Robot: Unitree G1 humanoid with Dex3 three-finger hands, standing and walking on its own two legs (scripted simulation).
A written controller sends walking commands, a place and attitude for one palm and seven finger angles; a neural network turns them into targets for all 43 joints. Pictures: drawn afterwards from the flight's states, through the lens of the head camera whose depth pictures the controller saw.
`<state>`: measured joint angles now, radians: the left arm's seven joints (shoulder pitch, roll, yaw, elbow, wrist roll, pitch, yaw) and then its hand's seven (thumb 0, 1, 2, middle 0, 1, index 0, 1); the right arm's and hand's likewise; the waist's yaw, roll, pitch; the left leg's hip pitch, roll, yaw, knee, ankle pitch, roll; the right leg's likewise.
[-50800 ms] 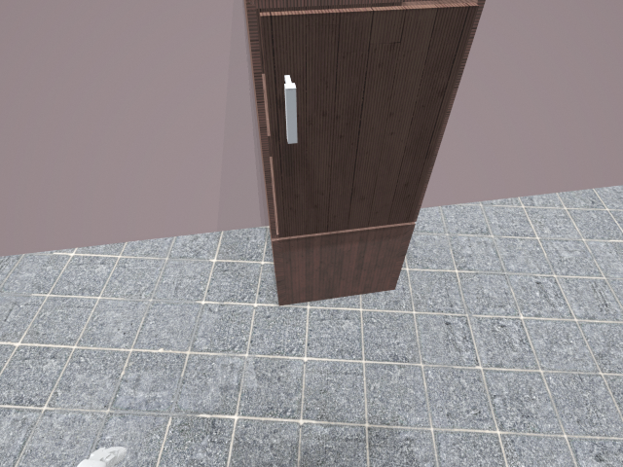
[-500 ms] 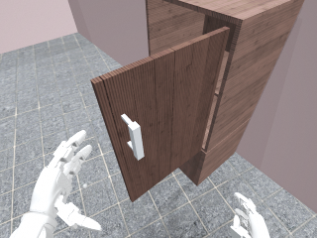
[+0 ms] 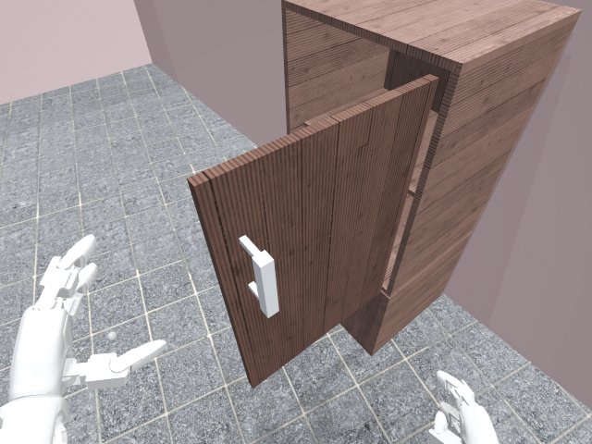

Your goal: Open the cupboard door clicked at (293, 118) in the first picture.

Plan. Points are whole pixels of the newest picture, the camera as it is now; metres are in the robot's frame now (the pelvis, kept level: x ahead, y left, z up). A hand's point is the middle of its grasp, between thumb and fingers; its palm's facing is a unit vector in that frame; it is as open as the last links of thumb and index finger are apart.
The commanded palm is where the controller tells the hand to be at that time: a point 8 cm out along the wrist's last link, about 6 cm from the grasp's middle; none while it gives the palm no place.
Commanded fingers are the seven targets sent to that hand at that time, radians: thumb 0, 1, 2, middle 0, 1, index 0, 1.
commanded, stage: draw the hand back to the body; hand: left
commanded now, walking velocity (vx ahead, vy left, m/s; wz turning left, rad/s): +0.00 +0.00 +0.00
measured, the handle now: (258, 277) +0.32 +0.10 +0.07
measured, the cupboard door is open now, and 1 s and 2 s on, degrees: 89 89 89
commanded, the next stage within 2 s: step back with the hand held close in 0.72 s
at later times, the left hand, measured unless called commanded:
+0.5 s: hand (79, 301) +0.21 +0.26 +0.15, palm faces +0.46 -0.80 -0.39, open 7.8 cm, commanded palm +0.16 +0.29 +0.17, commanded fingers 0.00 0.90 0.90 -0.20 -0.30 -0.20 -0.30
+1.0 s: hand (78, 303) +0.20 +0.25 +0.17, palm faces +0.42 -0.79 -0.46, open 7.4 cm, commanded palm +0.14 +0.29 +0.18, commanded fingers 0.00 0.90 0.90 -0.20 -0.30 -0.20 -0.30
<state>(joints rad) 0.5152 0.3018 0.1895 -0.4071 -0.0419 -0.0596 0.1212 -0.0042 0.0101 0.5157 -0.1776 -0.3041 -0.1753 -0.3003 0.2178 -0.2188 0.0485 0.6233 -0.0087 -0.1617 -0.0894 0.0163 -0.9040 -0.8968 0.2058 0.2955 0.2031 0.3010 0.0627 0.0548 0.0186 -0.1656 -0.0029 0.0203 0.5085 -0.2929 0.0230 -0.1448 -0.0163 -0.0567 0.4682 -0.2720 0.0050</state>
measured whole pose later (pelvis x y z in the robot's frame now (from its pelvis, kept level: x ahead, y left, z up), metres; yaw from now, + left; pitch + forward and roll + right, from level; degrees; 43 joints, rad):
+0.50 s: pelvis +0.01 -0.01 +0.01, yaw -1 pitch -4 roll -1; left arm 0.45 0.33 0.33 -0.37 -0.06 -0.06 0.12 0.01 0.81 0.86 -0.21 -0.30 -0.21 -0.30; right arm 0.18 -0.22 0.01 0.64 -0.01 -0.09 -0.07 0.02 -0.91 -0.90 0.21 0.30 0.20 0.30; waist 0.08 0.07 0.03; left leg -0.08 0.01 0.03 0.41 -0.27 0.01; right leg -0.06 0.00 -0.05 0.37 -0.24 0.00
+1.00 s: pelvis +0.00 -0.01 +0.01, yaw -1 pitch -1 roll -1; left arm 0.49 0.36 0.38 -0.41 -0.05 -0.14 0.12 0.02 0.89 0.90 -0.21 -0.30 -0.21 -0.30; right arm 0.17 -0.23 0.01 0.61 0.00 -0.06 -0.07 0.02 -0.90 -0.90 0.21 0.30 0.20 0.30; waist 0.03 0.07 0.02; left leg -0.17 0.03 0.03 0.44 -0.25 0.01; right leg -0.14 0.01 -0.05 0.37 -0.20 -0.01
